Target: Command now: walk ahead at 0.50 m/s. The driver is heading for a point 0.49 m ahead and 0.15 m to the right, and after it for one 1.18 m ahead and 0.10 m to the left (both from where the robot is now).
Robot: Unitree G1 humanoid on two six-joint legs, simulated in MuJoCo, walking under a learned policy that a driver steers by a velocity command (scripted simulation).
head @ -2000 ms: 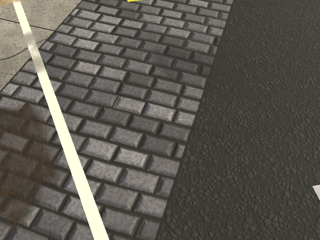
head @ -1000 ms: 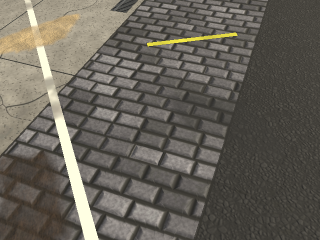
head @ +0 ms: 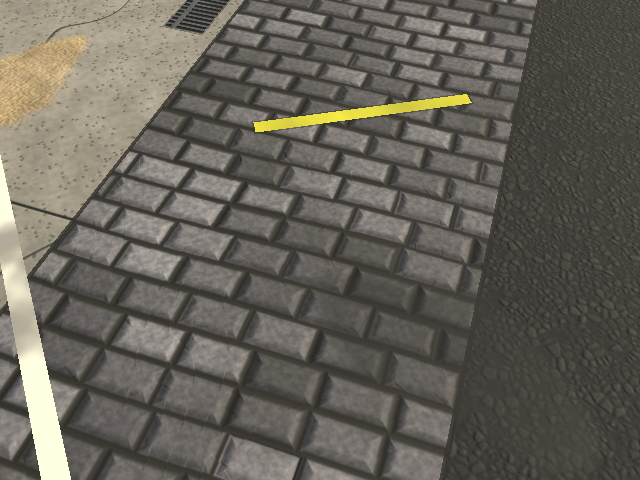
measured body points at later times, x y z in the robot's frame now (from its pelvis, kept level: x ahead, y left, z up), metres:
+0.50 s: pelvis +0.28 -0.03 +0.01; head +0.31 -0.05 +0.46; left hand +0.23 +0.22 -0.13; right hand +0.44 -0.27 -0.11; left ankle +0.45 +0.11 -0.69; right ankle +0.20 -0.09 -0.74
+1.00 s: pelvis +0.54 -0.02 +0.01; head +0.57 -0.01 +0.46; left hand +0.75 +0.19 -0.11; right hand +0.47 -0.27 -0.12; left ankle +0.51 +0.06 -0.74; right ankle +0.65 -0.18 -0.69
